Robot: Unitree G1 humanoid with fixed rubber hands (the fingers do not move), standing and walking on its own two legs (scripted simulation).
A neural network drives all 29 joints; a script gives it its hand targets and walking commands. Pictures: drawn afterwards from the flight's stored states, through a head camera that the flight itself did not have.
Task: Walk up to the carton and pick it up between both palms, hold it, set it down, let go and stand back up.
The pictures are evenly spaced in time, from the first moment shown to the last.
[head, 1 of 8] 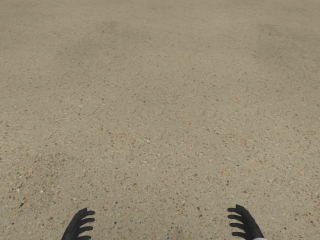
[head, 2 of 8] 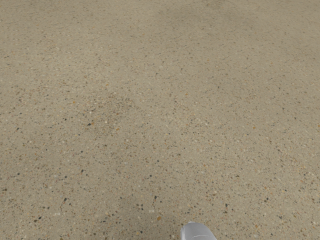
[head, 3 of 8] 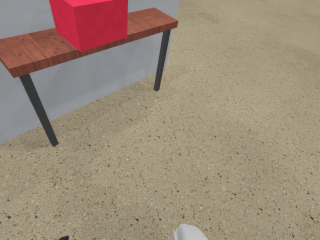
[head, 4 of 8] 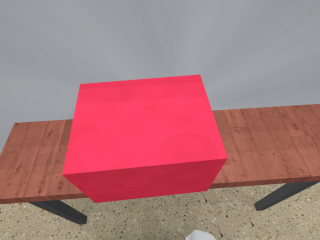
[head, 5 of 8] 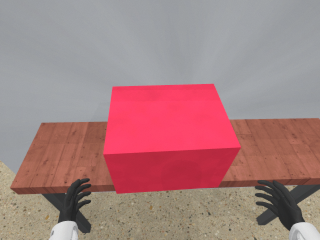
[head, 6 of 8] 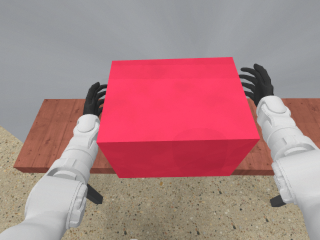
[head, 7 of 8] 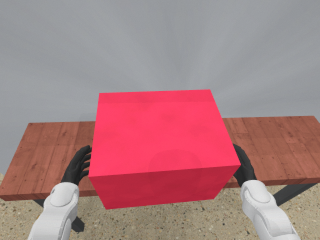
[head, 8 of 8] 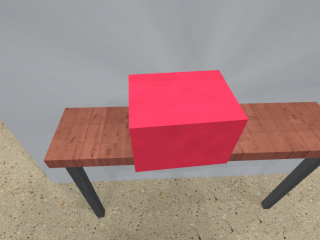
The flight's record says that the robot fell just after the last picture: no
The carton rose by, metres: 0.02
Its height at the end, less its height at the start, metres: +0.00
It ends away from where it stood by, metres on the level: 0.03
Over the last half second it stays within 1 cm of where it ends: yes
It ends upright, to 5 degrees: yes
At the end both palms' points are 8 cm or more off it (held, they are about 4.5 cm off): yes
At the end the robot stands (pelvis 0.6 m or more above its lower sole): yes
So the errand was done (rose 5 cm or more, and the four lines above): no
